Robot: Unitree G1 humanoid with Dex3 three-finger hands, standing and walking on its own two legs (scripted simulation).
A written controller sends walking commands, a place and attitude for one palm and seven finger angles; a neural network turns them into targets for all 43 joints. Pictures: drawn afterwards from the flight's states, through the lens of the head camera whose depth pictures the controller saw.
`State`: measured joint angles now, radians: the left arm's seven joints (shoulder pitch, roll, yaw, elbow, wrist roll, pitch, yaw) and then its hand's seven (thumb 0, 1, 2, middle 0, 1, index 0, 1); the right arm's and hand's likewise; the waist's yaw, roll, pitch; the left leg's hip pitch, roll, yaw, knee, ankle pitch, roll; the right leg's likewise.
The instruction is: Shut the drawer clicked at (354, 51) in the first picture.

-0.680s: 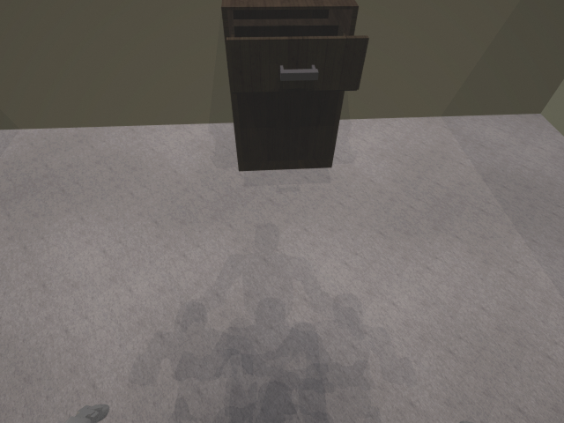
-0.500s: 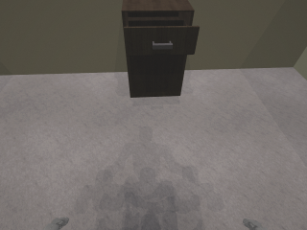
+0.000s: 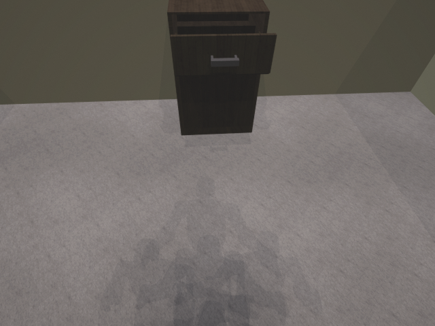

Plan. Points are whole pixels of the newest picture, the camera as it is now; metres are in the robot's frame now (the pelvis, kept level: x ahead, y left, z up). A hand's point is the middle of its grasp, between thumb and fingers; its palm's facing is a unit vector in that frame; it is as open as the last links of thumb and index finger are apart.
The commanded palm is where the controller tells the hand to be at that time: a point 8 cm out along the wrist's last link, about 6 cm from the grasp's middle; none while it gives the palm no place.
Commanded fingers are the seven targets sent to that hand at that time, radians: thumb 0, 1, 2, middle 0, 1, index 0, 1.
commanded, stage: stand and wait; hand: left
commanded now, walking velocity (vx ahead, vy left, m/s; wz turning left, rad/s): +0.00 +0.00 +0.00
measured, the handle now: (224, 59) +1.17 +0.03 -0.08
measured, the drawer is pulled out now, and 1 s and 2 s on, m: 0.26 0.26 0.26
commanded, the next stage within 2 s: look at it before walking up in 0.16 s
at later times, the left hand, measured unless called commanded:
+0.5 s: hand out of the picture +0.07 +0.24 -0.15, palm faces -0.03 -0.94 -0.33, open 7.4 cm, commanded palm none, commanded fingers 0.00 0.90 0.90 -0.20 -0.30 -0.20 -0.30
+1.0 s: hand out of the picture +0.05 +0.24 -0.16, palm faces -0.04 -0.95 -0.31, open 7.4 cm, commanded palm none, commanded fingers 0.00 0.90 0.90 -0.20 -0.30 -0.20 -0.30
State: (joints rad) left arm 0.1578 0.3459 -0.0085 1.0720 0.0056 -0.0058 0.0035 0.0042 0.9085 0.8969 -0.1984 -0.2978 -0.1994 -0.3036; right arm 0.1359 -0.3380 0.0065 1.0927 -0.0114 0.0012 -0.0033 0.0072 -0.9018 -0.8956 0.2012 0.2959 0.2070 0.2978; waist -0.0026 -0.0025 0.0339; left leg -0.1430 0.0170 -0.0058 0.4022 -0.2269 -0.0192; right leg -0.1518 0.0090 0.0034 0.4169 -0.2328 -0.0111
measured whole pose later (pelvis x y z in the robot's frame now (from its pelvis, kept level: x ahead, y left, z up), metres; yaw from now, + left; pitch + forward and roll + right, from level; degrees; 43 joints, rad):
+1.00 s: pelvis +0.00 +0.00 +0.00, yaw -2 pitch -1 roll +0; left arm 0.20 0.31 0.00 1.08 0.01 0.01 0.00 0.00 0.91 0.90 -0.20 -0.30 -0.20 -0.30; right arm 0.15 -0.30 0.01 1.10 -0.02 0.00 0.00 0.01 -0.90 -0.90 0.20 0.30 0.21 0.30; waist 0.02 0.00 0.00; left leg -0.16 0.03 0.03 0.43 -0.25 -0.02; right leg -0.18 0.02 0.04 0.44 -0.24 -0.01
